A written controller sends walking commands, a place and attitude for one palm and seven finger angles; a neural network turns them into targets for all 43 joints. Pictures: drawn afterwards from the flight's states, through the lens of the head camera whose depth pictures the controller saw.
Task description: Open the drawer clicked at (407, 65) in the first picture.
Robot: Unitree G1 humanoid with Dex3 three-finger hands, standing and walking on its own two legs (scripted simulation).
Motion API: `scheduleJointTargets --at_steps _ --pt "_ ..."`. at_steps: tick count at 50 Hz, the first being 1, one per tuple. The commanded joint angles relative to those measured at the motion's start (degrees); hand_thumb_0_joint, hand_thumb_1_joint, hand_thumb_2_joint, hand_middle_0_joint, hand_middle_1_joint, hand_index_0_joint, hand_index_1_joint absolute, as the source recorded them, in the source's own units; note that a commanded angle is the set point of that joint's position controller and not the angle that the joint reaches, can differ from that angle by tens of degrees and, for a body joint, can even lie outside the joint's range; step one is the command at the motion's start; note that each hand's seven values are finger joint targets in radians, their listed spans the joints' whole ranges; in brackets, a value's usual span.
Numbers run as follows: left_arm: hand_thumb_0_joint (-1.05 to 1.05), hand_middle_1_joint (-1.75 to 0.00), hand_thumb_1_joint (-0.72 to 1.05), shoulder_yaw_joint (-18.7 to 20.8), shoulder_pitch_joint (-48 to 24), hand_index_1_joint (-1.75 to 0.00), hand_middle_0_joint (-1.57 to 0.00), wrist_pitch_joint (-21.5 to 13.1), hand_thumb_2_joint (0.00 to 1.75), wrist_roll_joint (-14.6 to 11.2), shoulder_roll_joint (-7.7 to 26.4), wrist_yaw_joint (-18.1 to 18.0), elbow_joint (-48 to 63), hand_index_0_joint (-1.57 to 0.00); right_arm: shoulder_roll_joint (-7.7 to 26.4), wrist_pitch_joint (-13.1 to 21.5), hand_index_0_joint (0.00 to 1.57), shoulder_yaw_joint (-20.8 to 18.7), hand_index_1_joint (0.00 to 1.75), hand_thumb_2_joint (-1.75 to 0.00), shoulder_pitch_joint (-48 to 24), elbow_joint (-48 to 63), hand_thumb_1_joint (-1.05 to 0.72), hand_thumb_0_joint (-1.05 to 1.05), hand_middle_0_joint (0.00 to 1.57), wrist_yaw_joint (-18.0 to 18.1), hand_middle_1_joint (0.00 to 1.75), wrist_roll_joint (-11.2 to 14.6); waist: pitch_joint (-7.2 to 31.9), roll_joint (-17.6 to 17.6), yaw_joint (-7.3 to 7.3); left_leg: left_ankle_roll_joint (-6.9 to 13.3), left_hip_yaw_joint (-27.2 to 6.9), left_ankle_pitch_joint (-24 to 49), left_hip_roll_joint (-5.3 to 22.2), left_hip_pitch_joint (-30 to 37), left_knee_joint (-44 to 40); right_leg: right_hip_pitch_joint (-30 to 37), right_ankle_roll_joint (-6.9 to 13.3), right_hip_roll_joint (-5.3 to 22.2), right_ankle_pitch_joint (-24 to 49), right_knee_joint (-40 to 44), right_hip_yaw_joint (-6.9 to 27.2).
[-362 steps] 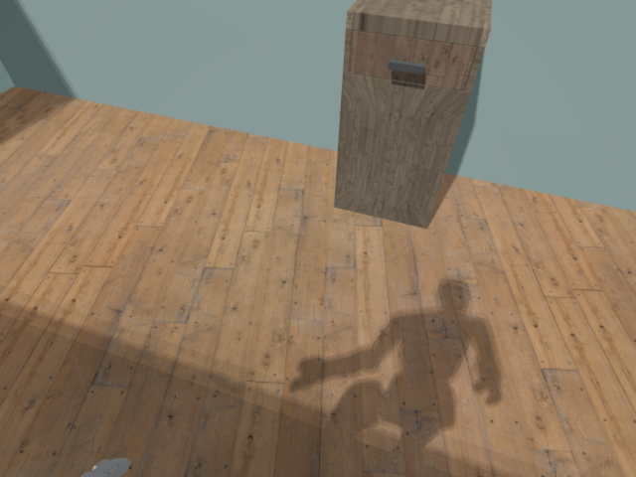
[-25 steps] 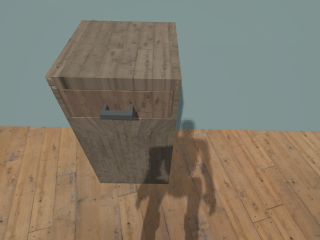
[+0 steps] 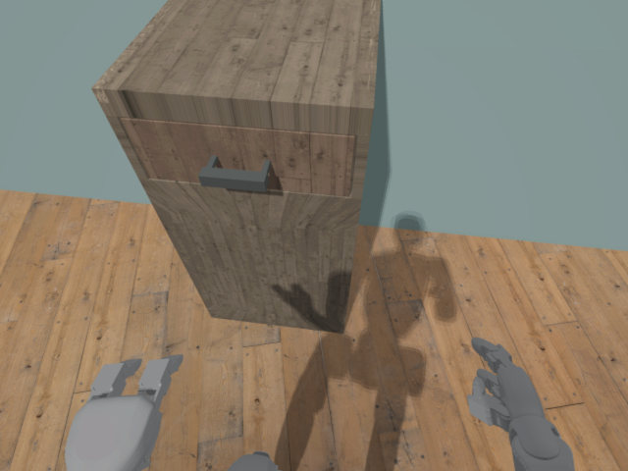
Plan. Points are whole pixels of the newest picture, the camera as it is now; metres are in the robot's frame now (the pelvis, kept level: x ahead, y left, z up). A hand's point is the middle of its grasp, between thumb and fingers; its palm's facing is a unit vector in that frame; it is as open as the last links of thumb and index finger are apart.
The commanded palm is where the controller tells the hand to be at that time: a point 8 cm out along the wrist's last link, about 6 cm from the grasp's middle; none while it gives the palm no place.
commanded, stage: raise the hand with hooked fingers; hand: left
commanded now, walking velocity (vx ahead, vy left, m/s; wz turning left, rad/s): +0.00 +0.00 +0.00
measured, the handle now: (237, 171) +0.56 +0.25 +0.01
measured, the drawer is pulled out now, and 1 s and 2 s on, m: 0.00 0.00 0.00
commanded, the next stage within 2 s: move the hooked fingers above the handle in 1.40 s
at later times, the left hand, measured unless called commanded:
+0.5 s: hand (152, 320) +0.25 +0.24 +0.06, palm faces +0.07 -0.07 -1.00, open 11.9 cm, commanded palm +0.23 +0.25 +0.11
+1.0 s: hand (122, 231) +0.32 +0.29 +0.12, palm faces +0.10 -0.07 -0.99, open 13.8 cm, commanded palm +0.29 +0.28 +0.18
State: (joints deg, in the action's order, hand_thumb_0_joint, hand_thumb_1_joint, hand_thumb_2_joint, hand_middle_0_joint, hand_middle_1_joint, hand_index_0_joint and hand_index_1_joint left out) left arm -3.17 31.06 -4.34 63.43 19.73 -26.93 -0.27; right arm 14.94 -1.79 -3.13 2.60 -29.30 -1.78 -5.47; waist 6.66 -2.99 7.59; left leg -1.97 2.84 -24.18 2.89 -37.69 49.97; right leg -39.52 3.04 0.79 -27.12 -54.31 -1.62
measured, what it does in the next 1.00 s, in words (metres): shifts its weight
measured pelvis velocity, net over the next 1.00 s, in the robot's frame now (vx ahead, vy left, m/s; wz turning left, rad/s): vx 0.00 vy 0.06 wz -0.05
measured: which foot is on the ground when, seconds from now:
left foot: down 0.00-1.00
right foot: down 0.00-1.00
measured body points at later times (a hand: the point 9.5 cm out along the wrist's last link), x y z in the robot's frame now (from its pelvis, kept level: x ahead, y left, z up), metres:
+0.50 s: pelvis +0.00 +0.01 +0.02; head +0.04 -0.02 +0.47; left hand +0.24 +0.24 +0.11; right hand +0.16 -0.25 -0.10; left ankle +0.00 +0.17 -0.69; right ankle -0.01 -0.08 -0.69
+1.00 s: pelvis +0.00 +0.06 +0.04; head +0.00 +0.03 +0.49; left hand +0.31 +0.29 +0.18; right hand +0.20 -0.15 -0.05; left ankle +0.00 +0.17 -0.69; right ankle -0.01 -0.08 -0.69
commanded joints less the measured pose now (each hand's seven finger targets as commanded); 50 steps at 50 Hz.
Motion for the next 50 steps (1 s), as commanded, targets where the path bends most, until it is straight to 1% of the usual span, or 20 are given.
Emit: scheduleJointTargets --at_steps 1,2,4,6,8,9,11,13,15,18,21,23,26,28,30,33,37,38,44,50 --pt "0.00 -0.69 0.29 9.7 -22.3 -0.69 -0.24 -5.3 0.64 -0.7 12.2 -7.3 22.1 -0.24 3.4 2.1 0.20 -1.2 0.30 -0.90 -1.0 5.9 -0.90 0.00 0.20 1.4 0.30 -0.3 14.4 8.3 -6.40 4.0 -2.5 12.6 -6.1 12.5 5.7 -4.1 0.7 -0.5 12.8 9.3 11.5" --pt "0.00 -0.70 0.27 10.4 -22.0 -0.70 -0.25 -5.9 0.63 -0.8 13.0 -7.2 21.1 -0.25 3.5 2.2 0.20 -1.2 0.30 -0.90 -1.0 5.7 -0.90 0.00 0.20 1.3 0.30 -0.6 14.6 6.9 -6.42 4.0 -2.6 12.5 -6.1 11.4 6.3 -4.0 0.5 -0.5 13.2 9.0 11.3" --pt "0.00 -0.74 0.22 9.7 -20.8 -0.74 -0.25 -3.8 0.61 -2.6 11.9 -6.0 17.2 -0.25 3.6 1.9 0.20 -1.1 0.30 -0.90 -2.0 5.4 -0.90 0.00 0.20 1.3 0.30 -0.3 13.7 4.2 -7.13 4.2 -2.5 12.2 -6.1 7.7 5.6 -0.2 -0.2 -0.5 16.8 9.3 10.6" --pt "0.00 -0.76 0.18 9.0 -17.3 -0.76 -0.25 1.2 0.59 -4.0 10.9 -3.8 13.3 -0.25 3.8 1.1 0.20 -0.9 0.30 -0.90 -2.6 5.7 -0.90 0.00 0.20 1.5 0.30 0.6 13.7 2.9 -6.04 4.1 -1.9 12.8 -6.0 5.8 2.2 6.7 -1.0 -0.4 21.9 10.5 8.8" --pt "0.00 -0.80 0.13 8.4 -10.1 -0.80 -0.25 7.5 0.57 -6.5 9.6 -0.2 8.5 -0.25 3.8 0.1 0.20 -0.4 0.30 -0.90 -3.9 6.4 -0.90 0.00 0.20 1.9 0.30 2.2 13.2 -0.8 -4.07 3.9 -1.3 14.0 -5.9 4.1 -1.7 14.8 -1.7 -0.1 28.9 12.3 8.7" --pt "0.00 -0.81 0.11 7.6 -8.9 -0.81 -0.26 9.7 0.56 -7.7 9.4 2.2 8.6 -0.26 3.7 -0.3 0.20 0.1 0.30 -0.90 -3.7 6.4 -0.90 0.00 0.20 2.2 0.30 3.2 13.7 -4.5 -3.27 3.6 -1.1 14.3 -6.0 3.5 -3.8 19.5 -2.6 0.5 32.8 13.0 9.2" --pt "0.00 -0.84 0.06 8.1 -7.1 -0.84 -0.26 12.1 0.54 -9.7 11.6 6.6 9.7 -0.26 3.9 -0.3 0.20 1.3 0.30 -0.90 -4.9 6.6 -0.90 0.00 0.20 3.2 0.30 4.1 12.3 -8.6 -2.36 3.5 -0.7 13.9 -6.1 3.5 -6.7 25.6 -4.0 1.6 38.3 14.2 10.3" --pt "0.00 -0.87 0.01 9.5 -8.0 -0.87 -0.26 11.7 0.52 -9.8 13.7 9.3 9.7 -0.26 4.0 0.0 0.20 2.2 0.30 -0.90 -5.2 6.1 -0.90 0.00 0.20 4.0 0.30 4.0 10.2 -10.2 -2.26 3.6 -0.5 12.5 -5.9 3.6 -8.4 27.1 -4.3 2.0 37.7 15.2 10.6" --pt "0.00 -0.90 -0.03 9.0 -11.9 -0.90 -0.27 9.3 0.50 -8.6 14.0 10.6 11.2 -0.27 3.7 0.3 0.20 2.3 0.30 -0.90 -4.4 5.3 -0.90 0.00 0.20 4.3 0.30 3.5 6.5 -7.1 -2.36 3.7 -1.4 10.2 -5.6 4.4 -10.7 24.3 -3.8 1.9 27.9 17.4 9.9" --pt "0.00 -0.94 -0.10 12.0 -19.4 -0.94 -0.27 3.7 0.47 -6.6 16.9 7.7 18.0 -0.27 3.5 1.5 0.20 1.6 0.30 -0.90 -3.2 5.0 -0.90 0.00 0.20 4.5 0.30 2.2 8.9 0.6 -2.42 4.1 -2.1 12.4 -5.9 8.8 -10.8 22.3 -2.3 0.9 23.1 17.8 8.0" --pt "0.00 -0.99 -0.17 13.6 -19.8 -0.99 -0.28 -0.1 0.44 -6.0 15.4 3.1 16.6 -0.28 3.1 2.8 0.20 0.1 0.30 -0.90 -1.3 3.7 -0.90 0.00 0.20 4.3 0.30 1.8 12.0 5.1 -3.06 4.0 -2.3 15.0 -6.4 12.3 -9.5 20.0 -1.6 0.3 24.4 16.7 7.1" --pt "0.00 -1.02 -0.22 14.5 -21.4 -1.02 -0.28 0.4 0.42 -6.0 15.6 0.6 15.2 -0.28 3.4 3.0 0.20 -0.7 0.30 -0.90 -0.9 3.3 -0.90 0.00 0.20 3.9 0.30 2.0 12.8 6.3 -3.55 3.7 -2.2 15.9 -6.4 13.2 -9.3 19.1 -1.3 0.0 24.3 16.5 6.3" --pt "0.00 -1.07 -0.29 11.7 -24.3 -1.07 -0.29 4.3 0.39 -6.6 13.0 -0.3 11.1 -0.29 4.0 2.6 0.20 -1.6 0.30 -0.90 -1.1 2.5 -0.90 0.00 0.20 3.4 0.30 3.1 11.9 5.3 -4.27 3.6 -1.2 16.0 -6.2 13.5 -10.4 18.9 -1.5 -0.3 24.7 16.9 4.0" --pt "0.00 -1.10 -0.34 9.3 -26.6 -1.10 -0.29 7.9 0.37 -7.3 12.1 1.2 8.7 -0.29 4.4 2.4 0.20 -1.6 0.30 -0.90 -2.4 2.6 -0.90 0.00 0.20 3.4 0.30 4.0 10.8 1.5 -4.54 3.8 -1.0 16.0 -6.2 13.6 -11.8 20.4 -1.9 -0.4 24.7 18.4 3.8" --pt "0.00 -1.12 -0.38 6.0 -30.2 -1.12 -0.29 10.7 0.35 -8.0 11.9 4.2 8.9 -0.29 4.7 2.3 0.20 -1.2 0.30 -0.90 -3.5 2.7 -0.90 0.00 0.20 4.0 0.30 4.9 9.3 1.1 -4.09 4.0 -0.6 15.5 -6.1 15.2 -14.1 21.4 -2.1 -0.3 22.7 20.0 3.4" --pt "0.00 -1.17 -0.45 4.4 -35.9 -1.17 -0.30 12.7 0.32 -7.8 13.2 8.7 10.0 -0.30 4.9 2.1 0.20 -0.4 0.30 -0.90 -4.4 3.1 -0.90 0.00 0.20 4.8 0.30 5.2 8.4 1.3 -3.88 4.3 -1.1 16.5 -5.5 18.8 -16.8 22.2 -1.9 -0.7 20.4 21.3 2.0" --pt "0.00 -1.20 -0.50 4.8 -40.8 -1.20 -0.30 12.4 0.30 -6.3 14.9 12.6 9.2 -0.30 4.3 1.5 0.20 0.6 0.30 -0.90 -3.6 2.8 -0.90 0.00 0.20 5.2 0.30 4.9 6.7 2.7 -3.23 4.0 -1.7 18.2 -5.1 21.9 -19.5 23.2 -1.4 -1.2 19.7 22.3 0.6" --pt "0.00 -1.20 -0.50 5.9 -42.2 -1.20 -0.30 12.1 0.30 -5.8 16.1 13.0 9.2 -0.30 4.4 1.3 0.20 0.8 0.30 -0.90 -3.7 2.8 -0.90 0.00 0.20 5.1 0.30 4.8 6.4 4.6 -2.95 3.8 -1.7 19.1 -5.1 22.5 -20.0 23.6 -1.1 -1.4 19.8 22.8 0.7" --pt "0.00 -1.20 -0.50 4.2 -50.5 -1.20 -0.30 12.3 0.30 -5.8 14.7 15.1 6.0 -0.30 3.8 0.4 0.20 1.4 0.30 -0.90 -2.6 2.0 -0.90 0.00 0.20 4.6 0.30 5.4 5.1 7.7 -3.51 2.7 -2.7 21.3 -4.5 25.1 -22.9 24.9 -0.3 -2.0 19.2 24.4 -0.5" --pt "0.00 -1.20 -0.50 2.2 -58.4 -1.20 -0.30 12.8 0.30 -6.7 15.3 19.2 3.7 -0.30 4.3 -0.1 0.20 1.6 0.30 -0.90 -1.8 1.7 -0.90 0.00 0.20 4.8 0.30 5.6 6.6 6.6 -4.27 2.6 -3.5 22.0 -4.3 27.3 -24.8 26.9 -0.3 -2.1 19.1 26.4 -0.8"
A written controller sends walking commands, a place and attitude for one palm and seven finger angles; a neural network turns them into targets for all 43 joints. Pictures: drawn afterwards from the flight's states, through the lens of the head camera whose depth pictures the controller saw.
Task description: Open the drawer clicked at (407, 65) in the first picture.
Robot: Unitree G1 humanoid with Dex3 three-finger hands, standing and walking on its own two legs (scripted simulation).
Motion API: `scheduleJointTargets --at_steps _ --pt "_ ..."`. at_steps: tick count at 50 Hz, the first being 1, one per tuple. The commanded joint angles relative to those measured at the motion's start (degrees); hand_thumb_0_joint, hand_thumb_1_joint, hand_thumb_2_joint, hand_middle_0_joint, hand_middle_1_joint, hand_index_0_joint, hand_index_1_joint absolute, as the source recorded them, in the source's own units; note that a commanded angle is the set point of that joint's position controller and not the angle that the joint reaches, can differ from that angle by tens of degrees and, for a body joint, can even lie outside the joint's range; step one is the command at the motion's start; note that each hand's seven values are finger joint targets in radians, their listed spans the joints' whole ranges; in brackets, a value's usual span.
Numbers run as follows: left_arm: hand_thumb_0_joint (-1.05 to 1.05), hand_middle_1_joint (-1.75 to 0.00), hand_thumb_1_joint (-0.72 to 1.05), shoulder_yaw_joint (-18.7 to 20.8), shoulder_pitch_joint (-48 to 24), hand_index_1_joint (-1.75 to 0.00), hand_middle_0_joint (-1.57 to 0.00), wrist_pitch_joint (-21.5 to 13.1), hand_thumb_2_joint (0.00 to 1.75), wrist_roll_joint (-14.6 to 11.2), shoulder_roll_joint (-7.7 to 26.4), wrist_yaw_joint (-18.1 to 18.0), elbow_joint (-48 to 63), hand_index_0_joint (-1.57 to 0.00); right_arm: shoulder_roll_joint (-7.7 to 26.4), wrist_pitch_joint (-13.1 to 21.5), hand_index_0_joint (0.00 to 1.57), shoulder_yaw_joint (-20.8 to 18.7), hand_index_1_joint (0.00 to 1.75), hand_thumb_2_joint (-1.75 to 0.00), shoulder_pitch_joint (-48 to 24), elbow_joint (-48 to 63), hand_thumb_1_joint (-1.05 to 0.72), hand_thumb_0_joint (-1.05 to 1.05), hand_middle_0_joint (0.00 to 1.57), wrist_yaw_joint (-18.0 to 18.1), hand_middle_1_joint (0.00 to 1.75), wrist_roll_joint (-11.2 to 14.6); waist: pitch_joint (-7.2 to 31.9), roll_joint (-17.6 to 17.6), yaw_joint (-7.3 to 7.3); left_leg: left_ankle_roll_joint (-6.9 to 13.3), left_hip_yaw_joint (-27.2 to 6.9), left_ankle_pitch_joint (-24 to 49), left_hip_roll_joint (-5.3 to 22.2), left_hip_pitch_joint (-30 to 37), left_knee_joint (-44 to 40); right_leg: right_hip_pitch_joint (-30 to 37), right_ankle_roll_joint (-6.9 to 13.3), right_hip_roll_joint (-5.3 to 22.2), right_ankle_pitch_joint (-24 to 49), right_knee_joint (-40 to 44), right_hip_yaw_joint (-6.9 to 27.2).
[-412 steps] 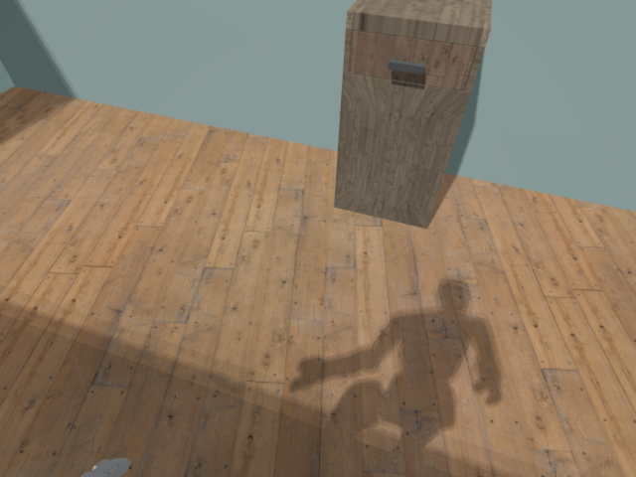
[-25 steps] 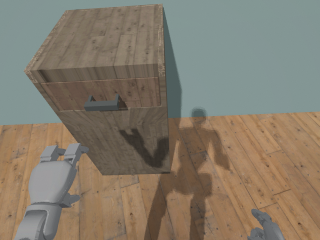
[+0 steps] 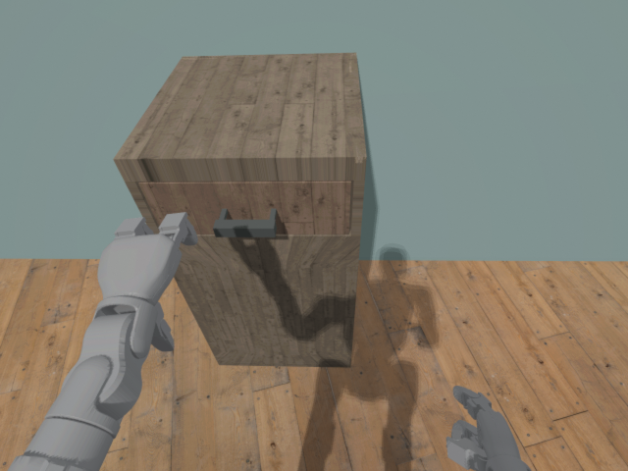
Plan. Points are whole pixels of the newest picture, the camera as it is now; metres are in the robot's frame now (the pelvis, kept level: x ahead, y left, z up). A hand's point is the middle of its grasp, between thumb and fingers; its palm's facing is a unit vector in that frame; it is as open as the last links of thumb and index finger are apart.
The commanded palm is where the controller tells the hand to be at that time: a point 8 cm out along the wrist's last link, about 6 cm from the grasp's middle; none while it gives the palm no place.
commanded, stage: raise the hand with hooked fingers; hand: left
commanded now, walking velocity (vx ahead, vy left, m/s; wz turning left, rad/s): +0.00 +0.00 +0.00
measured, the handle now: (247, 220) +0.55 +0.22 -0.04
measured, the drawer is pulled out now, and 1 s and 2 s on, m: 0.00 0.00 0.00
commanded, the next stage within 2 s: move the hooked fingers above the handle in 0.40 s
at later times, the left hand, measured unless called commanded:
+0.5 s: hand (174, 280) +0.32 +0.23 +0.08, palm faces +0.08 -0.07 -0.99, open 13.8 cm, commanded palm +0.29 +0.23 +0.13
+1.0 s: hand (205, 263) +0.37 +0.21 +0.06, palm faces +0.00 -0.05 -1.00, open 13.8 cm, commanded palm +0.35 +0.22 +0.11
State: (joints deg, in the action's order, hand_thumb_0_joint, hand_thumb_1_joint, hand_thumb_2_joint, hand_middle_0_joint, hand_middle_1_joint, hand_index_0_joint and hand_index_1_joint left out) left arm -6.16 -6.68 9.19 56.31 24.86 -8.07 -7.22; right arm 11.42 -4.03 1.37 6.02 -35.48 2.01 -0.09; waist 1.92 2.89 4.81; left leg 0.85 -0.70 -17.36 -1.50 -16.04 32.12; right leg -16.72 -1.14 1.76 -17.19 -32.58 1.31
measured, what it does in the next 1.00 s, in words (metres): stands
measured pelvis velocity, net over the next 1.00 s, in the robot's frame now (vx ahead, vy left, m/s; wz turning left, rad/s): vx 0.01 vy -0.03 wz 0.01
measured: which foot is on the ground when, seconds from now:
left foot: down 0.00-1.00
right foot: down 0.00-1.00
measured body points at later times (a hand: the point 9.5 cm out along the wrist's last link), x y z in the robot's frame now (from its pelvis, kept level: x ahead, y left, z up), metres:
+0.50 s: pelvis +0.01 -0.01 +0.00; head +0.03 -0.04 +0.45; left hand +0.31 +0.23 +0.13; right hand +0.19 -0.24 -0.12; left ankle -0.01 +0.11 -0.73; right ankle +0.00 -0.14 -0.73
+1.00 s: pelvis +0.01 -0.03 +0.00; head +0.05 -0.05 +0.45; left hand +0.36 +0.21 +0.11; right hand +0.18 -0.27 -0.12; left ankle -0.01 +0.11 -0.73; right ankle +0.00 -0.14 -0.73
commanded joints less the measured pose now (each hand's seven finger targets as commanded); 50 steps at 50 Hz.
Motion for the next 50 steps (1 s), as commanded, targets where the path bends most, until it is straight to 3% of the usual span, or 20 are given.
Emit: scheduleJointTargets --at_steps 1,7,13,14,19,25,30,34,38,40,43,47,48,50 --pt "0.00 -1.20 -0.50 4.9 -18.8 -1.20 -0.30 -1.0 0.30 0.5 9.5 1.0 9.4 -0.30 7.8 2.1 0.20 -3.0 0.30 -0.90 -4.9 7.9 -0.90 0.00 0.20 0.9 0.30 0.1 11.3 -0.2 -1.16 -0.1 0.1 16.2 0.1 5.7 -6.9 4.3 3.8 -3.2 9.9 4.7 -3.7" --pt "0.00 -1.20 -0.50 6.3 -12.8 -1.20 -0.30 -4.2 0.30 -0.5 9.4 3.0 12.2 -0.30 8.4 1.8 0.20 -3.4 0.30 -0.90 -3.8 8.7 -0.90 0.00 0.20 -0.2 0.30 -0.2 12.1 0.3 -0.04 -0.3 -0.3 22.5 0.5 6.1 -7.0 6.0 3.9 -3.2 13.7 4.7 -4.0" --pt "0.00 -1.20 -0.50 11.4 -14.8 -1.20 -0.30 -7.2 0.30 0.3 13.4 -1.5 16.3 -0.30 8.6 2.4 0.20 -4.0 0.30 -0.90 -3.4 8.0 -0.90 0.00 0.20 -0.4 0.30 -0.4 14.6 0.6 0.55 -0.4 -0.6 22.4 0.2 6.2 -6.7 6.5 4.1 -3.4 13.8 4.4 -3.8" --pt "0.00 -1.20 -0.50 10.8 -15.1 -1.20 -0.30 -7.4 0.30 0.5 12.7 -2.4 16.8 -0.30 8.4 2.5 0.20 -4.1 0.30 -0.90 -3.4 7.9 -0.90 0.00 0.20 -0.4 0.30 -0.3 15.3 1.7 0.51 -0.5 -0.6 22.8 0.0 6.5 -6.4 6.2 4.1 -3.3 13.9 4.1 -3.7" --pt "0.00 -1.20 -0.50 9.1 -14.0 -1.20 -0.30 -5.2 0.30 -0.2 10.7 -4.2 13.4 -0.30 8.5 2.7 0.20 -4.5 0.30 -0.90 -3.3 6.8 -0.90 0.00 0.20 -0.3 0.30 0.3 14.5 0.6 -0.24 -0.2 0.6 20.4 -0.4 5.6 -6.3 6.1 3.9 -3.2 14.2 4.6 -3.6" --pt "0.00 -1.20 -0.50 6.4 -12.8 -1.20 -0.30 -2.3 0.30 -1.1 9.5 -1.3 11.3 -0.30 8.9 2.1 0.20 -4.3 0.30 -0.90 -4.5 6.9 -0.90 0.00 0.20 0.3 0.30 0.6 13.3 -3.8 -0.95 0.7 2.1 18.7 -1.0 4.6 -5.9 7.2 3.1 -2.8 16.4 5.3 -3.0" --pt "0.00 -1.20 -0.50 9.8 -16.1 -1.20 -0.30 -4.0 0.30 -0.4 13.8 -0.1 7.4 -0.30 8.8 1.9 0.20 -3.6 0.30 -0.90 -4.6 6.6 -0.90 0.00 0.20 1.4 0.30 0.4 11.9 -5.5 -0.73 1.1 2.6 16.1 -1.6 2.2 -5.4 7.4 2.7 -2.4 16.7 5.4 -2.1" --pt "0.00 -1.20 -0.50 10.9 -21.3 -1.20 -0.30 -6.7 0.30 0.0 15.3 -0.6 4.2 -0.30 8.5 2.2 0.20 -3.9 0.30 -0.90 -3.7 5.9 -0.90 0.00 0.20 2.2 0.30 0.4 13.0 -3.0 -1.18 1.1 3.1 15.3 -2.0 1.5 -4.1 6.5 2.5 -2.2 16.9 4.9 -1.4" --pt "0.00 -1.20 -0.50 9.8 -23.5 -1.20 -0.30 -8.5 0.30 0.3 13.8 -1.7 3.1 -0.30 8.3 2.5 0.20 -4.6 0.30 -0.90 -2.6 5.8 -0.90 0.00 0.20 2.1 0.30 0.3 16.3 -1.3 -1.57 1.1 3.1 17.0 -2.3 1.8 -2.5 6.2 2.7 -2.4 18.9 3.5 -1.5" --pt "0.00 -1.20 -0.50 7.3 -25.4 -1.20 -0.30 -8.8 0.30 0.2 11.3 -2.1 1.7 -0.30 8.3 2.7 0.20 -4.9 0.30 -0.90 -1.7 5.5 -0.90 0.00 0.20 2.0 0.30 0.4 15.9 -1.1 -2.52 1.1 3.1 17.1 -2.1 1.9 -1.8 4.0 2.7 -2.4 18.8 3.1 -1.9" --pt "0.00 -1.20 -0.50 7.9 -26.8 -1.20 -0.30 -8.5 0.30 0.4 12.3 -2.4 -1.6 -0.30 8.9 2.6 0.20 -5.2 0.30 -0.90 -0.8 5.2 -0.90 0.00 0.20 2.0 0.30 0.4 16.1 -3.3 -2.75 1.2 3.1 16.8 -2.1 0.4 -1.2 3.6 2.6 -2.6 18.9 2.7 -1.8" --pt "0.00 -1.20 -0.50 7.8 -28.6 -1.20 -0.30 -8.0 0.30 0.8 12.5 -2.9 -3.7 -0.30 9.1 2.2 0.20 -5.5 0.30 -0.90 0.4 5.0 -0.90 0.00 0.20 1.8 0.30 0.5 18.4 -3.5 -2.49 1.3 3.2 18.9 -2.0 -0.1 -0.4 4.2 2.6 -2.4 22.1 1.3 -1.8" --pt "0.00 -1.20 -0.50 9.7 -28.2 -1.20 -0.30 -7.8 0.30 0.7 14.1 -3.1 -5.5 -0.30 9.3 2.1 0.20 -5.6 0.30 -0.90 0.7 4.9 -0.90 0.00 0.20 1.9 0.30 0.6 18.4 -5.2 -2.39 1.3 3.0 18.1 -2.0 -1.2 -0.5 4.8 2.6 -2.5 21.1 1.4 -1.9" --pt "0.00 -1.20 -0.50 10.4 -29.2 -1.20 -0.30 -8.0 0.30 1.0 14.9 -3.5 -7.0 -0.30 9.2 1.9 0.20 -5.7 0.30 -0.90 1.3 4.8 -0.90 0.00 0.20 2.0 0.30 0.7 18.7 -4.7 -2.13 1.3 3.1 18.2 -1.9 -2.0 -0.4 5.0 2.6 -2.4 21.6 0.8 -1.8"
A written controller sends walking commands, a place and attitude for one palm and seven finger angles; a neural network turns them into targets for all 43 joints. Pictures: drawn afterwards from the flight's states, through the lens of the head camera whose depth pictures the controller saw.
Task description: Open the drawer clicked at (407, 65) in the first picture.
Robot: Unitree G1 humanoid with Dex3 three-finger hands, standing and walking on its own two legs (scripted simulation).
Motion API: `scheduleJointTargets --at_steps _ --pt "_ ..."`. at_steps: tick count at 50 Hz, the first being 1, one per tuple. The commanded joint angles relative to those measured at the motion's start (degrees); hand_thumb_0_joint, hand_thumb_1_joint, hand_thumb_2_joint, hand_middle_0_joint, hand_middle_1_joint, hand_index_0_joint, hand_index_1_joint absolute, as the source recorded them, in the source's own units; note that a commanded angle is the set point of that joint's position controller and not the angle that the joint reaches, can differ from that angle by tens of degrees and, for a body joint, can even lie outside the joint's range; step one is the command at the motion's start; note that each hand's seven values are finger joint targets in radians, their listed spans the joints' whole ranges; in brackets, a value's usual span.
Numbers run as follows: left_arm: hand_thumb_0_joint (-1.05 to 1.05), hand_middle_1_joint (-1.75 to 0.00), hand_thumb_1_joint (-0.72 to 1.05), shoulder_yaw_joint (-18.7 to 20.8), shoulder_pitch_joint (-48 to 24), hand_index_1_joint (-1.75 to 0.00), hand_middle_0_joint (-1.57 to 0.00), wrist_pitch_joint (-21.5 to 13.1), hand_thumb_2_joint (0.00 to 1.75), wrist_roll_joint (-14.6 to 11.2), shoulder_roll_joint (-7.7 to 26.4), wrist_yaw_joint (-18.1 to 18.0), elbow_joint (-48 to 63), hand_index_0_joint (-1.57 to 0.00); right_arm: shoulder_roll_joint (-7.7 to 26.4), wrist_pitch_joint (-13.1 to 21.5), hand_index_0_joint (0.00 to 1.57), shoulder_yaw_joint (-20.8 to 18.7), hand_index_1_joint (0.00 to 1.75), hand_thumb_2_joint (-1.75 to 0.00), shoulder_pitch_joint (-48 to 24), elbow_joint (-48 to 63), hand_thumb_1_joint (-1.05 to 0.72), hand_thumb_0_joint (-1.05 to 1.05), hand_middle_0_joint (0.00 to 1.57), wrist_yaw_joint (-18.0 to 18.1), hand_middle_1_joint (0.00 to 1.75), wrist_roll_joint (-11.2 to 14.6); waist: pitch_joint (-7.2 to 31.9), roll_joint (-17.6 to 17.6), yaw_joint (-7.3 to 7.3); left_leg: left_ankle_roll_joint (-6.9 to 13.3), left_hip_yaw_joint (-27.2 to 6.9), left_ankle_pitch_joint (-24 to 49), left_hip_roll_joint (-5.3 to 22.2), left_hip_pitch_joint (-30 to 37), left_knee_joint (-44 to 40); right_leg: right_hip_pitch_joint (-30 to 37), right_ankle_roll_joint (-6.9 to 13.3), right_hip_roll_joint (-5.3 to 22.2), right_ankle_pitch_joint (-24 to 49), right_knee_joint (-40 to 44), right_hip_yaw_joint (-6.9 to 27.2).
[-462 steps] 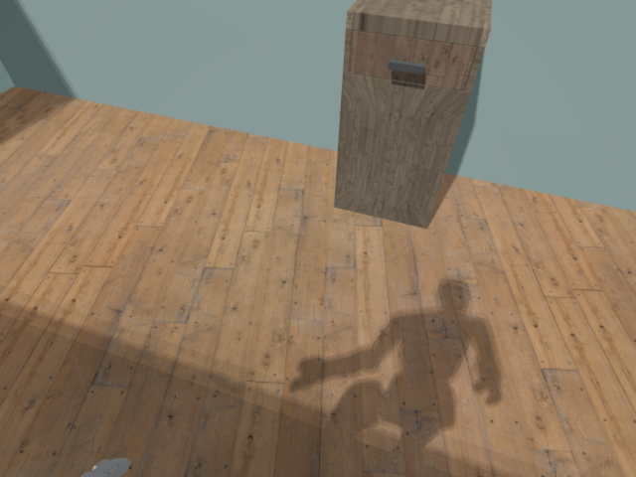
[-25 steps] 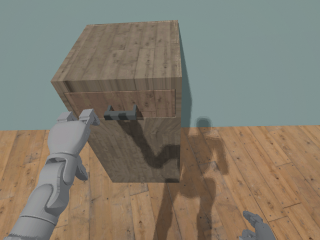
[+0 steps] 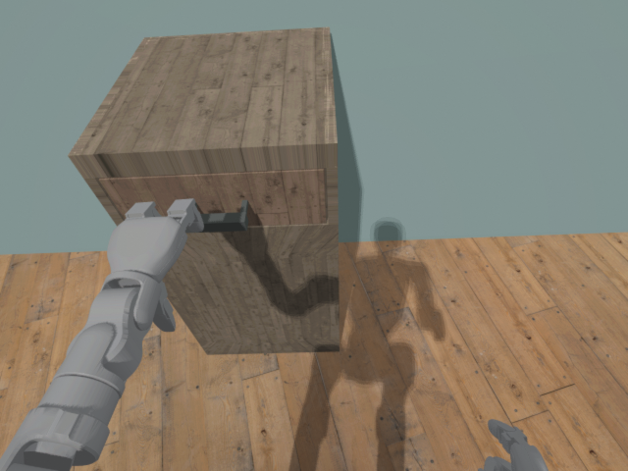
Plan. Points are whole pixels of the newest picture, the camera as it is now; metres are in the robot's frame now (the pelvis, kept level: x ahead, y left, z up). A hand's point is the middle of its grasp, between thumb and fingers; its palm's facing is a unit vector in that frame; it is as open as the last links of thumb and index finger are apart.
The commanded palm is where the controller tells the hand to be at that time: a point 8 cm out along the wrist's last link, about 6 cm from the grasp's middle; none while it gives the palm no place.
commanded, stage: move the hooked fingers above the handle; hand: left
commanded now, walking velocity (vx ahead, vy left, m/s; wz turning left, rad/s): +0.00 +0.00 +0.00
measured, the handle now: (217, 214) +0.53 +0.24 -0.03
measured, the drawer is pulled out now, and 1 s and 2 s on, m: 0.00 0.00 0.00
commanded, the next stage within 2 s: none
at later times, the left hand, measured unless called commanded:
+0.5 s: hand (181, 243) +0.41 +0.24 +0.04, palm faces +0.00 -0.02 -1.00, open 13.8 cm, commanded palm +0.39 +0.25 +0.10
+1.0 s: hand (196, 221) +0.47 +0.24 +0.02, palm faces -0.02 +0.00 -1.00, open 13.8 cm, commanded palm +0.45 +0.24 +0.08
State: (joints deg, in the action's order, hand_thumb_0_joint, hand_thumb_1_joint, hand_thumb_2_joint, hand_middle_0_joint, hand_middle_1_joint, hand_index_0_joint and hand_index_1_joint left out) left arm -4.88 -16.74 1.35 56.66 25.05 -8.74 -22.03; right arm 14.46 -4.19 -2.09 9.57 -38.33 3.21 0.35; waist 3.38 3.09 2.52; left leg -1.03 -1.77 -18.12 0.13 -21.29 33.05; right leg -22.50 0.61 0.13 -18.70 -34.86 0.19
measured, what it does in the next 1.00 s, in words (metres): stands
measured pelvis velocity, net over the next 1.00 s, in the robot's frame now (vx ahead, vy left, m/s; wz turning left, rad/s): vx -0.01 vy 0.02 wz -0.03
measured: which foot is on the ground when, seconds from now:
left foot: down 0.00-1.00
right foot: down 0.00-1.00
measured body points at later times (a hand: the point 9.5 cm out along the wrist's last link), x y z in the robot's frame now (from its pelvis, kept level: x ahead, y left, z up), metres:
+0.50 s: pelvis +0.00 +0.02 -0.01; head +0.04 +0.00 +0.44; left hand +0.40 +0.24 +0.10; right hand +0.09 -0.24 -0.14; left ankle -0.02 +0.14 -0.73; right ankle -0.01 -0.11 -0.73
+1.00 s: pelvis -0.01 +0.02 -0.02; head +0.07 +0.01 +0.43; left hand +0.46 +0.24 +0.08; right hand +0.02 -0.26 -0.15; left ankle -0.02 +0.14 -0.73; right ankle -0.01 -0.11 -0.73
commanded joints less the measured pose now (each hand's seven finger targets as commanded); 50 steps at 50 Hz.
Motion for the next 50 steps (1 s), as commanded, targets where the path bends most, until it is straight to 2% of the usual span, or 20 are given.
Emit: scheduleJointTargets --at_steps 1,4,7,12,19,22,23,25,26,28,32,34,36,37,42,43,46,47,49,50 --pt "0.00 -1.20 -0.50 8.0 -19.9 -1.20 -0.30 -0.1 0.30 0.8 13.6 -3.0 7.4 -0.30 6.2 2.0 0.20 -2.2 0.30 -0.90 -2.1 7.6 -0.90 0.00 0.20 0.7 0.30 0.3 16.8 -4.0 -0.16 3.1 4.2 19.3 -3.6 3.1 -1.3 10.0 1.0 -0.9 23.1 2.8 -0.9" --pt "0.00 -1.20 -0.50 8.7 -22.2 -1.20 -0.30 -0.4 0.30 1.3 14.4 -4.1 6.0 -0.30 6.4 1.9 0.20 -2.5 0.30 -0.90 -0.8 7.6 -0.90 0.00 0.20 0.6 0.30 0.4 17.9 -3.0 -0.25 3.2 4.1 19.1 -3.3 3.2 -1.1 9.1 1.2 -1.2 21.3 2.5 -1.0" --pt "0.00 -1.20 -0.50 6.1 -24.3 -1.20 -0.30 -0.4 0.30 1.7 11.5 -4.9 5.5 -0.30 6.4 2.0 0.20 -3.1 0.30 -0.90 0.6 7.0 -0.90 0.00 0.20 0.3 0.30 0.3 18.9 -1.7 -1.44 3.1 4.0 21.8 -2.9 4.7 -0.3 7.2 1.5 -1.5 22.8 1.7 -1.5" --pt "0.00 -1.20 -0.50 5.4 -26.7 -1.20 -0.30 0.1 0.30 2.0 11.1 -5.7 2.5 -0.30 6.9 1.9 0.20 -3.4 0.30 -0.90 2.5 6.3 -0.90 0.00 0.20 -0.1 0.30 0.3 19.5 -2.6 -2.17 3.0 3.6 21.8 -2.4 4.6 -0.2 5.7 1.6 -1.8 21.1 1.4 -1.9" --pt "0.00 -1.20 -0.50 6.8 -30.8 -1.20 -0.30 0.6 0.30 3.0 13.1 -7.3 -2.6 -0.30 7.2 1.5 0.20 -3.6 0.30 -0.90 4.1 5.7 -0.90 0.00 0.20 -0.4 0.30 0.4 19.4 -1.6 -2.30 2.9 3.4 21.0 -2.1 3.6 -0.1 4.3 1.9 -2.0 19.1 1.1 -2.0" --pt "0.00 -1.20 -0.50 6.2 -33.3 -1.20 -0.30 0.6 0.30 3.4 12.6 -7.8 -5.7 -0.30 7.2 1.5 0.20 -3.6 0.30 -0.90 4.9 5.1 -0.90 0.00 0.20 -0.3 0.30 0.4 19.4 -2.6 -3.07 3.0 3.5 20.8 -2.1 3.1 0.2 3.8 1.8 -2.1 19.3 1.0 -2.1" --pt "0.00 -1.20 -0.50 7.5 -33.7 -1.20 -0.30 0.5 0.30 3.4 14.2 -7.9 -7.3 -0.30 7.5 1.5 0.20 -3.6 0.30 -0.90 5.5 5.0 -0.90 0.00 0.20 -0.2 0.30 0.3 19.6 -2.9 -2.91 2.9 3.3 20.2 -2.2 2.1 0.2 4.3 1.9 -2.1 18.6 1.0 -2.0" --pt "0.00 -1.20 -0.50 5.1 -36.7 -1.20 -0.30 0.2 0.30 3.6 12.0 -8.0 -8.8 -0.30 7.3 1.5 0.20 -3.6 0.30 -0.90 5.8 4.9 -0.90 0.00 0.20 -0.3 0.30 0.4 18.9 -2.7 -3.92 3.1 3.5 18.7 -2.1 2.2 0.3 2.6 1.7 -2.0 17.7 1.2 -2.0" --pt "0.00 -1.20 -0.50 6.2 -36.4 -1.20 -0.30 -0.1 0.30 3.7 13.2 -8.1 -9.7 -0.30 7.4 1.6 0.20 -3.7 0.30 -0.90 6.3 4.7 -0.90 0.00 0.20 -0.3 0.30 0.3 19.6 -2.1 -3.40 3.1 3.6 19.3 -2.1 2.1 0.4 3.0 1.8 -2.1 18.2 1.1 -1.9" --pt "0.00 -1.20 -0.50 6.6 -37.4 -1.20 -0.30 -0.5 0.30 3.9 13.9 -8.0 -11.4 -0.30 7.6 1.4 0.20 -3.8 0.30 -0.90 6.8 4.7 -0.90 0.00 0.20 -0.2 0.30 0.2 20.5 -2.3 -3.83 3.1 3.5 19.6 -2.1 1.8 0.9 3.0 1.8 -2.2 18.3 0.9 -1.9" --pt "0.00 -1.20 -0.50 3.1 -42.5 -1.20 -0.30 -1.8 0.30 4.3 10.8 -8.0 -13.8 -0.30 7.6 1.5 0.20 -4.0 0.30 -0.90 8.5 4.0 -0.90 0.00 0.20 -0.4 0.30 0.1 20.4 -1.2 -5.55 3.0 3.1 18.2 -1.9 2.1 1.7 -0.7 1.8 -2.2 16.4 0.6 -2.0" --pt "0.00 -1.20 -0.50 3.6 -45.3 -1.20 -0.30 -2.7 0.30 4.3 11.8 -8.3 -14.2 -0.30 7.7 1.7 0.20 -4.2 0.30 -0.90 9.4 3.7 -0.90 0.00 0.20 -0.5 0.30 0.0 20.7 -0.4 -6.08 3.2 3.1 17.5 -1.9 1.9 2.1 -1.3 1.8 -2.2 15.8 0.7 -1.7" --pt "0.00 -1.20 -0.50 3.4 -46.6 -1.20 -0.30 -3.0 0.30 4.4 11.6 -8.8 -16.5 -0.30 7.8 1.5 0.20 -4.2 0.30 -0.90 10.2 3.4 -0.90 0.00 0.20 -0.4 0.30 -0.1 21.0 -1.6 -6.78 3.3 3.2 17.3 -2.0 0.9 2.8 -1.9 1.6 -2.3 16.2 0.4 -1.6" --pt "0.00 -1.20 -0.50 4.4 -47.7 -1.20 -0.30 -3.2 0.30 4.7 12.9 -9.2 -17.4 -0.30 7.9 1.5 0.20 -4.2 0.30 -0.90 10.7 3.0 -0.90 0.00 0.20 -0.4 0.30 0.0 21.1 -1.8 -6.87 3.2 3.0 16.6 -2.0 0.2 2.9 -2.4 1.6 -2.3 15.6 0.2 -1.6" --pt "0.00 -1.20 -0.50 7.5 -49.3 -1.20 -0.30 -3.2 0.30 5.5 16.2 -11.7 -21.5 -0.30 8.0 1.4 0.20 -4.3 0.30 -0.90 12.4 2.4 -0.90 0.00 0.20 -0.9 0.30 -0.6 24.3 0.0 -6.27 3.1 3.4 18.3 -2.2 -2.1 4.2 -1.5 1.7 -2.4 17.9 -1.3 -1.4" --pt "0.00 -1.20 -0.50 9.3 -49.2 -1.20 -0.30 -2.9 0.30 5.5 18.3 -12.1 -22.9 -0.30 8.3 1.2 0.20 -4.2 0.30 -0.90 12.8 2.1 -0.90 0.00 0.20 -1.0 0.30 -0.8 25.1 -1.0 -6.10 3.1 3.2 18.7 -2.2 -3.2 4.3 -0.7 1.7 -2.5 18.3 -1.7 -1.5" --pt "0.00 -1.20 -0.50 6.7 -50.1 -1.20 -0.30 -1.2 0.30 5.6 15.7 -12.6 -26.9 -0.30 8.4 1.2 0.20 -4.2 0.30 -0.90 13.6 1.8 -0.90 0.00 0.20 -1.5 0.30 -0.7 23.5 -0.3 -7.24 3.1 3.8 17.7 -2.0 -4.5 4.7 -2.7 1.5 -2.5 17.9 -1.6 -1.6" --pt "0.00 -1.20 -0.50 7.6 -51.2 -1.20 -0.30 -0.8 0.30 5.9 17.3 -12.6 -27.1 -0.30 8.7 1.2 0.20 -4.2 0.30 -0.90 14.1 1.5 -0.90 0.00 0.20 -1.6 0.30 -0.7 24.7 -0.8 -7.24 3.1 3.7 18.0 -1.9 -4.7 4.8 -2.2 1.4 -2.5 18.3 -1.9 -1.5" --pt "0.00 -1.20 -0.50 6.5 -53.5 -1.20 -0.30 -0.6 0.30 5.9 16.7 -12.2 -26.8 -0.30 8.8 1.2 0.20 -4.4 0.30 -0.90 14.9 1.8 -0.90 0.00 0.20 -1.6 0.30 -0.7 27.0 -0.6 -7.93 3.4 3.8 18.9 -1.9 -4.3 5.3 -1.4 1.2 -2.6 19.7 -2.0 -1.2" --pt "0.00 -1.20 -0.50 5.6 -53.1 -1.20 -0.30 -0.4 0.30 5.8 15.4 -11.8 -28.3 -0.30 8.7 1.1 0.20 -4.6 0.30 -0.90 15.2 1.5 -0.90 0.00 0.20 -1.6 0.30 -0.7 26.4 -0.8 -8.39 3.4 3.9 18.9 -1.9 -4.0 5.5 -2.1 1.2 -2.7 19.8 -1.8 -1.2"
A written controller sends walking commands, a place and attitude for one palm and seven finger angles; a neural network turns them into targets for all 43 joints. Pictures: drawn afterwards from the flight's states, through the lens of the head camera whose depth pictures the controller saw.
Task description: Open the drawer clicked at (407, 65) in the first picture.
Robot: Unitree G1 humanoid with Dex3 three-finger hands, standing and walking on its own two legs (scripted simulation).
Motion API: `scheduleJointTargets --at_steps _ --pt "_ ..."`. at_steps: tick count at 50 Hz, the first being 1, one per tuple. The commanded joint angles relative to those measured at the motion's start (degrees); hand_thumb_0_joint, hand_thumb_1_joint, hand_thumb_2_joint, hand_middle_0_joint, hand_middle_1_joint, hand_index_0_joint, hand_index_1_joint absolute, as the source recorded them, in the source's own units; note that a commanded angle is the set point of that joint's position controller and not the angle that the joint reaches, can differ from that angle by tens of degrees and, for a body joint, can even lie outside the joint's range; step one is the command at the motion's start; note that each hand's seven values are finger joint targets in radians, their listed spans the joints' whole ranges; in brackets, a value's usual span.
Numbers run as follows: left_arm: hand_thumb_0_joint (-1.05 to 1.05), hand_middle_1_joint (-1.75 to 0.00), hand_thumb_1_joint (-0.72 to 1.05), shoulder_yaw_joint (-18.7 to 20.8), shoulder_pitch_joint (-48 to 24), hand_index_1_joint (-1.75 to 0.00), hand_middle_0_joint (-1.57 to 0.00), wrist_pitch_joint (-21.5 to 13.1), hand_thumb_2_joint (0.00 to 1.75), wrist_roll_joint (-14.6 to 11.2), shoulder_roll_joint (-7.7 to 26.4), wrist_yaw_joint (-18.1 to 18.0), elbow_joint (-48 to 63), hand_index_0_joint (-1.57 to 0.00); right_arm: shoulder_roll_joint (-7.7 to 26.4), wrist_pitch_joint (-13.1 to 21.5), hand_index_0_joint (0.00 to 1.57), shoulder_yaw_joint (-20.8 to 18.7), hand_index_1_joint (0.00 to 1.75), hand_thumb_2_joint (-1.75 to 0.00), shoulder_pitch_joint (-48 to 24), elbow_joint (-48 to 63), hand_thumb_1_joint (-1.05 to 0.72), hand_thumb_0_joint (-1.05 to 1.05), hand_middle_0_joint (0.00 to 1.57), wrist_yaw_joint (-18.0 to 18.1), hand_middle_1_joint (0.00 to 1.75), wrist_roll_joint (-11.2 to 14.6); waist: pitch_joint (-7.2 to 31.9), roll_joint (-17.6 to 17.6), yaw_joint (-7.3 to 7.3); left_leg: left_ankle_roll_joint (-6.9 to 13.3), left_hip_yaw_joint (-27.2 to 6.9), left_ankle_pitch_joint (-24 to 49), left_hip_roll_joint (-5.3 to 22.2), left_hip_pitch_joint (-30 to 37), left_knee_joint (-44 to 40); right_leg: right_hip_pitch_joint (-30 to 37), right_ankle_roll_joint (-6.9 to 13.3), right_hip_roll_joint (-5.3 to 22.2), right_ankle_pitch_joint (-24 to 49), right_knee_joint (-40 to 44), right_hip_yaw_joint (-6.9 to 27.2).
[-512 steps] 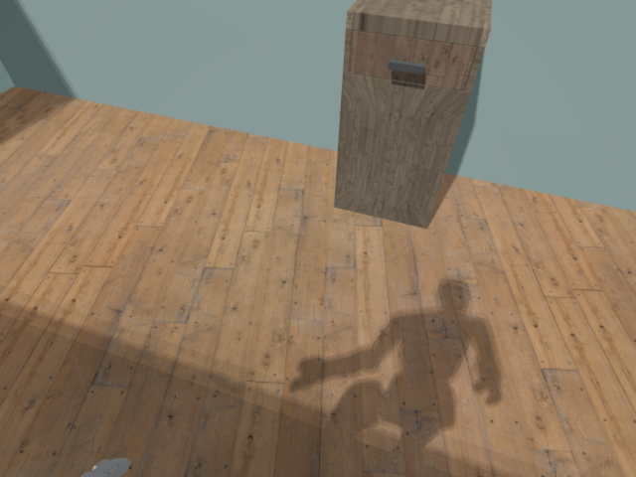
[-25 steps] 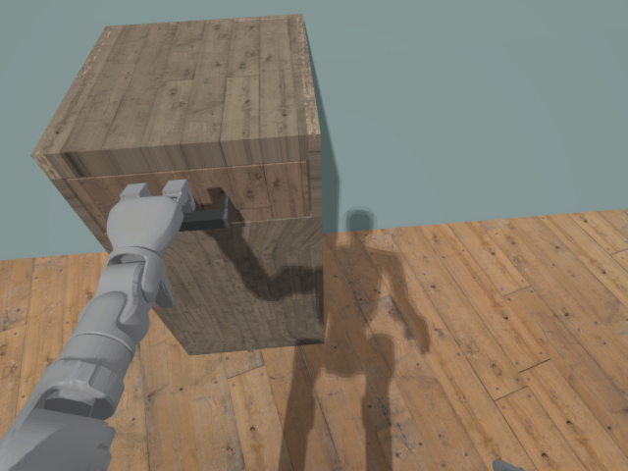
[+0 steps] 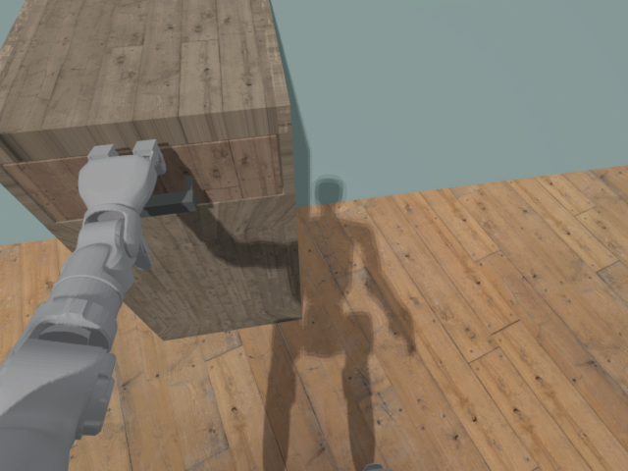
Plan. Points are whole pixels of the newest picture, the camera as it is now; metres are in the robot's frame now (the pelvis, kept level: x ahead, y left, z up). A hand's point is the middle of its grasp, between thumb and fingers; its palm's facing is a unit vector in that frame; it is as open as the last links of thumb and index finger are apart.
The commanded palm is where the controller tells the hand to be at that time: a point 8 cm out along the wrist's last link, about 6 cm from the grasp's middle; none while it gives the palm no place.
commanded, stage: move the hooked fingers above the handle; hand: left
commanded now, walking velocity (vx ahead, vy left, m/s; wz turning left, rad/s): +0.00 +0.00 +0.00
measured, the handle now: (158, 195) +0.53 +0.24 -0.02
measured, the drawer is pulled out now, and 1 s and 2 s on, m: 0.00 0.00 0.00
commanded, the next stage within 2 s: none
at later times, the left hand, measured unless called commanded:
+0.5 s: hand (128, 212) +0.46 +0.25 +0.04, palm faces -0.02 -0.02 -1.00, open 13.8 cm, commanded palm +0.44 +0.23 +0.10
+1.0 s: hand (143, 214) +0.45 +0.23 +0.03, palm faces -0.09 -0.01 -1.00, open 13.8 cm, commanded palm +0.44 +0.22 +0.10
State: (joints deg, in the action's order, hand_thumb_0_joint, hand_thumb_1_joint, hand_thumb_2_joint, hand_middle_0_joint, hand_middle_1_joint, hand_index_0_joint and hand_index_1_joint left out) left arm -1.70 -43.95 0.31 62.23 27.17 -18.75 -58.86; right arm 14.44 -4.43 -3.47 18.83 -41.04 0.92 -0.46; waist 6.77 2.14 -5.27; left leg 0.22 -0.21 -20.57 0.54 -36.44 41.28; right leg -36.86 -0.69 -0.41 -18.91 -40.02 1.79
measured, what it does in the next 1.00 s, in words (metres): stands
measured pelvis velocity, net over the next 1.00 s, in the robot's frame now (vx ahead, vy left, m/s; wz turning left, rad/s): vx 0.01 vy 0.00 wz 0.01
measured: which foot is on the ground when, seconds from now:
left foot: down 0.00-1.00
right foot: down 0.00-1.00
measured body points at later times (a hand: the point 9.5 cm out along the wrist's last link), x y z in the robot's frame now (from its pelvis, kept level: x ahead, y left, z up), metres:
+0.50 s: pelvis +0.01 +0.01 +0.00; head +0.08 +0.00 +0.45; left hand +0.45 +0.24 +0.09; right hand +0.05 -0.26 -0.13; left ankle -0.01 +0.12 -0.71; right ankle +0.00 -0.13 -0.71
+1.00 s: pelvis +0.01 +0.00 +0.00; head +0.08 -0.01 +0.45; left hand +0.45 +0.23 +0.09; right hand +0.04 -0.27 -0.13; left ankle -0.01 +0.12 -0.71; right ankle +0.00 -0.13 -0.71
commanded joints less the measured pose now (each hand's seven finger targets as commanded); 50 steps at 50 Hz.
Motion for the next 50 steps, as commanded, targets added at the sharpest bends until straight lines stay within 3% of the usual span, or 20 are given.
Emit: scheduleJointTargets --at_steps 1,3,4,5,9,10,13,17,19,21,22,23,25,31,34,38,43,47,48,50 --pt "0.00 -1.20 -0.50 1.8 -26.2 -1.20 -0.30 0.5 0.30 -0.2 12.3 -1.3 8.7 -0.30 8.8 1.4 0.20 -3.3 0.30 -0.90 6.4 4.3 -0.90 0.00 0.20 0.6 0.30 0.1 23.2 -0.2 -0.66 2.1 2.2 21.4 -2.2 11.3 -2.7 12.3 2.4 -2.2 20.1 3.5 -2.8" --pt "0.00 -1.20 -0.50 3.1 -26.3 -1.20 -0.30 -0.6 0.30 -0.7 13.8 -0.5 9.2 -0.30 9.1 1.3 0.20 -3.4 0.30 -0.90 6.9 3.9 -0.90 0.00 0.20 0.8 0.30 -0.1 24.6 -0.4 -0.75 2.3 2.1 23.1 -2.0 11.9 -2.5 13.3 2.4 -2.2 21.6 3.4 -2.6" --pt "0.00 -1.20 -0.50 4.5 -25.1 -1.20 -0.30 -1.1 0.30 -0.7 15.5 -0.2 9.7 -0.30 9.1 1.2 0.20 -3.4 0.30 -0.90 7.4 4.1 -0.90 0.00 0.20 0.8 0.30 -0.1 26.1 0.0 0.14 2.3 2.2 23.9 -2.0 12.0 -2.3 14.3 2.3 -2.2 22.5 3.0 -2.4" --pt "0.00 -1.20 -0.50 3.7 -25.2 -1.20 -0.30 -1.8 0.30 -0.8 14.3 0.0 11.3 -0.30 9.0 1.1 0.20 -3.6 0.30 -0.90 7.3 4.3 -0.90 0.00 0.20 0.8 0.30 -0.2 27.2 0.9 0.05 2.3 2.2 24.8 -2.0 13.1 -2.2 14.3 2.4 -2.2 23.1 3.0 -2.3" --pt "0.00 -1.20 -0.50 7.3 -21.3 -1.20 -0.30 -3.5 0.30 -0.1 17.5 -0.9 12.8 -0.30 9.0 0.7 0.20 -3.6 0.30 -0.90 7.3 4.0 -0.90 0.00 0.20 0.7 0.30 -0.4 25.6 1.8 1.65 2.1 2.2 27.6 -1.7 12.0 -2.2 14.3 2.6 -2.2 24.4 2.2 -2.7" --pt "0.00 -1.20 -0.50 6.3 -20.4 -1.20 -0.30 -3.3 0.30 0.0 16.0 -1.5 13.2 -0.30 8.8 0.6 0.20 -3.6 0.30 -0.90 6.8 4.4 -0.90 0.00 0.20 0.5 0.30 -0.4 24.5 2.7 1.63 2.0 2.2 27.9 -1.6 12.2 -2.3 13.6 2.7 -2.4 24.1 2.3 -2.9" --pt "0.00 -1.20 -0.50 8.4 -18.9 -1.20 -0.30 -2.4 0.30 0.1 17.9 -3.0 12.9 -0.30 9.1 0.5 0.20 -3.4 0.30 -0.90 6.1 4.4 -0.90 0.00 0.20 0.1 0.30 -0.3 23.0 2.0 2.28 1.9 2.2 27.7 -1.6 10.9 -2.6 14.0 2.9 -2.4 23.4 2.2 -3.3" --pt "0.00 -1.20 -0.50 4.7 -19.5 -1.20 -0.30 -0.4 0.30 0.0 13.3 -3.8 14.8 -0.30 8.9 0.7 0.20 -3.9 0.30 -0.90 5.9 4.6 -0.90 0.00 0.20 -0.4 0.30 -0.1 24.4 3.1 1.41 1.8 2.2 29.5 -1.3 14.4 -2.7 13.0 2.8 -2.6 23.4 2.7 -3.6" --pt "0.00 -1.20 -0.50 4.4 -20.1 -1.20 -0.30 0.1 0.30 -0.3 13.4 -3.2 15.2 -0.30 9.0 0.6 0.20 -4.0 0.30 -0.90 5.8 4.5 -0.90 0.00 0.20 -0.3 0.30 0.0 25.0 2.6 0.88 1.8 2.0 30.2 -1.2 15.6 -2.7 13.4 2.6 -2.5 23.9 3.0 -3.5" --pt "0.00 -1.20 -0.50 0.3 -21.2 -1.20 -0.30 0.5 0.30 -1.3 8.2 -2.1 16.5 -0.30 8.7 0.7 0.20 -4.2 0.30 -0.90 5.6 4.3 -0.90 0.00 0.20 -0.4 0.30 0.2 23.6 1.7 -0.14 1.8 1.6 30.9 -0.8 17.8 -3.0 11.8 2.5 -2.6 23.1 3.8 -3.8" --pt "0.00 -1.20 -0.50 1.2 -20.2 -1.20 -0.30 0.5 0.30 -1.5 9.2 -1.6 16.2 -0.30 8.8 0.7 0.20 -4.3 0.30 -0.90 5.5 4.2 -0.90 0.00 0.20 -0.3 0.30 0.3 23.4 0.9 0.01 1.9 1.4 30.0 -0.8 18.1 -3.0 11.9 2.4 -2.6 22.4 4.2 -3.7" --pt "0.00 -1.20 -0.50 -0.3 -22.1 -1.20 -0.30 0.2 0.30 -1.8 8.2 -1.0 17.4 -0.30 9.0 0.6 0.20 -4.1 0.30 -0.90 5.2 4.3 -0.90 0.00 0.20 -0.1 0.30 0.2 23.1 0.6 -0.78 1.9 1.0 30.6 -0.8 18.7 -3.1 11.7 2.4 -2.5 22.5 4.4 -3.7" --pt "0.00 -1.20 -0.50 -1.9 -22.2 -1.20 -0.30 -0.3 0.30 -1.8 6.4 -0.2 18.3 -0.30 8.6 0.6 0.20 -4.0 0.30 -0.90 4.7 4.4 -0.90 0.00 0.20 0.0 0.30 0.3 22.1 1.8 -0.51 1.8 0.9 29.4 -0.9 19.6 -3.6 10.8 2.5 -2.5 21.0 4.6 -3.9" --pt "0.00 -1.20 -0.50 1.2 -25.5 -1.20 -0.30 -0.4 0.30 0.5 10.6 -2.0 14.2 -0.30 8.3 0.7 0.20 -2.9 0.30 -0.90 3.5 4.4 -0.90 0.00 0.20 0.5 0.30 0.3 16.4 1.4 -0.27 1.8 0.8 21.4 -1.6 15.1 -4.6 8.4 3.1 -2.3 15.4 4.8 -3.9" --pt "0.00 -1.20 -0.50 5.1 -23.8 -1.20 -0.30 0.5 0.30 0.9 14.8 -3.3 12.7 -0.30 8.1 0.6 0.20 -2.4 0.30 -0.90 3.2 5.2 -0.90 0.00 0.20 0.6 0.30 0.0 21.1 1.8 1.81 1.7 1.6 21.9 -2.2 13.8 -4.3 12.3 3.1 -2.2 17.2 3.7 -3.5" --pt "0.00 -1.20 -0.50 5.6 -21.4 -1.20 -0.30 2.2 0.30 0.9 15.7 -3.0 10.1 -0.30 8.1 0.4 0.20 -2.3 0.30 -0.90 2.7 6.0 -0.90 0.00 0.20 0.7 0.30 0.0 22.8 0.3 2.28 1.7 2.5 22.8 -2.4 11.5 -4.0 15.7 2.8 -2.0 20.7 3.3 -3.1" --pt "0.00 -1.20 -0.50 0.1 -24.1 -1.20 -0.30 1.6 0.30 -0.7 10.0 0.1 10.3 -0.30 8.6 0.9 0.20 -2.9 0.30 -0.90 4.1 5.6 -0.90 0.00 0.20 1.1 0.30 0.5 20.6 -3.2 -1.04 2.4 2.4 20.6 -1.9 12.5 -3.9 13.7 2.1 -2.0 19.7 5.1 -2.9" --pt "0.00 -1.20 -0.50 -3.0 -25.8 -1.20 -0.30 -2.6 0.30 -1.9 6.1 1.8 16.5 -0.30 8.2 1.5 0.20 -3.6 0.30 -0.90 4.9 5.0 -0.90 0.00 0.20 1.5 0.30 0.2 22.8 0.6 -1.59 2.5 1.8 22.5 -1.8 17.0 -3.0 11.4 2.2 -2.2 19.6 5.1 -2.6" --pt "0.00 -1.20 -0.50 -2.8 -27.8 -1.20 -0.30 -3.7 0.30 -2.1 6.5 1.7 17.2 -0.30 8.3 1.5 0.20 -3.6 0.30 -0.90 5.5 4.5 -0.90 0.00 0.20 1.6 0.30 0.1 22.0 -0.5 -2.31 2.4 1.2 22.6 -1.7 16.6 -3.0 10.9 2.3 -2.2 19.2 5.1 -2.8" --pt "0.00 -1.20 -0.50 0.3 -28.1 -1.20 -0.30 -5.0 0.30 -0.9 10.0 0.2 17.5 -0.30 8.4 1.5 0.20 -3.6 0.30 -0.90 6.0 3.8 -0.90 0.00 0.20 1.6 0.30 0.0 21.9 1.0 -1.44 2.2 0.8 22.5 -1.8 16.1 -2.7 9.7 2.5 -2.3 18.3 4.2 -2.8"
